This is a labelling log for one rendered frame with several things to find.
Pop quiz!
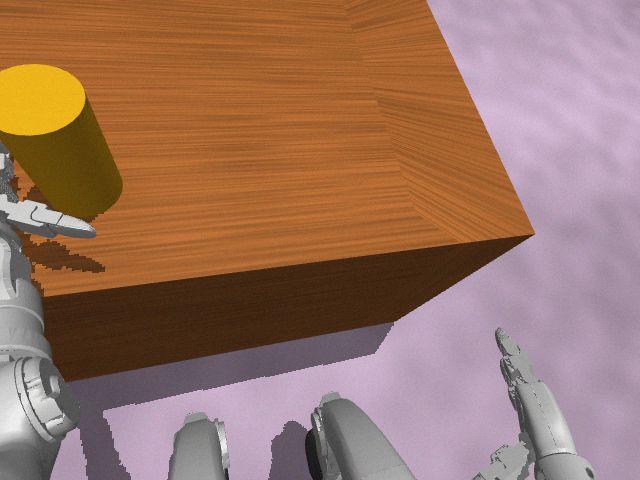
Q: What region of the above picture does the can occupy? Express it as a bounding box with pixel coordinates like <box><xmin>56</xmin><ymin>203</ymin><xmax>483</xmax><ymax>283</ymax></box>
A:
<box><xmin>0</xmin><ymin>64</ymin><xmax>123</xmax><ymax>217</ymax></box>

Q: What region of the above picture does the left robot arm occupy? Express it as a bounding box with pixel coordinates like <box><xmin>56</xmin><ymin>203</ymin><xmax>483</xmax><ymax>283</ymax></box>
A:
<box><xmin>0</xmin><ymin>222</ymin><xmax>81</xmax><ymax>480</ymax></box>

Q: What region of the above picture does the right robot arm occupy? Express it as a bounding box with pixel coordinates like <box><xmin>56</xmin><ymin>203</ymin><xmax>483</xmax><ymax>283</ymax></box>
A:
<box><xmin>534</xmin><ymin>453</ymin><xmax>596</xmax><ymax>480</ymax></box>

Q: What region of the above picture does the right robot hand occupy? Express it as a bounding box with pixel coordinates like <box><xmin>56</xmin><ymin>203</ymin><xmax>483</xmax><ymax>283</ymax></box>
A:
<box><xmin>472</xmin><ymin>327</ymin><xmax>577</xmax><ymax>480</ymax></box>

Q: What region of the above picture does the right robot foot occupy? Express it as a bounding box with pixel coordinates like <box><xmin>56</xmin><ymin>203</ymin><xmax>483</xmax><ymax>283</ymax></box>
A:
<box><xmin>305</xmin><ymin>429</ymin><xmax>323</xmax><ymax>480</ymax></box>

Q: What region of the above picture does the left robot hand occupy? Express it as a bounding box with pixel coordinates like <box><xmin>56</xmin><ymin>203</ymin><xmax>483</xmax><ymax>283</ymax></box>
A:
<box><xmin>0</xmin><ymin>141</ymin><xmax>97</xmax><ymax>239</ymax></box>

